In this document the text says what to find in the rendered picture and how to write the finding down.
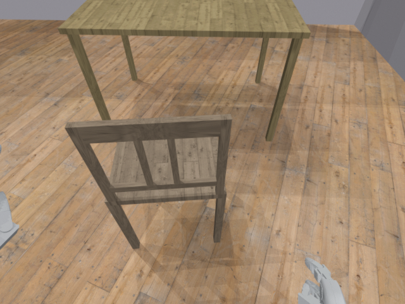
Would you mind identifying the robot right hand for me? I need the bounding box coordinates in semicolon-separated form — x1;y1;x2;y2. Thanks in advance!
298;257;346;304

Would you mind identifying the chair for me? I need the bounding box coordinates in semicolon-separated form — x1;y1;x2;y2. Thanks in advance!
65;114;232;249

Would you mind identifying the robot left hand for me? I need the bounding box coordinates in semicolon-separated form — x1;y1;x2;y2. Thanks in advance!
0;145;19;249

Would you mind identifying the table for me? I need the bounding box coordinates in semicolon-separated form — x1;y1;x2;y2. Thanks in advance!
58;0;311;141

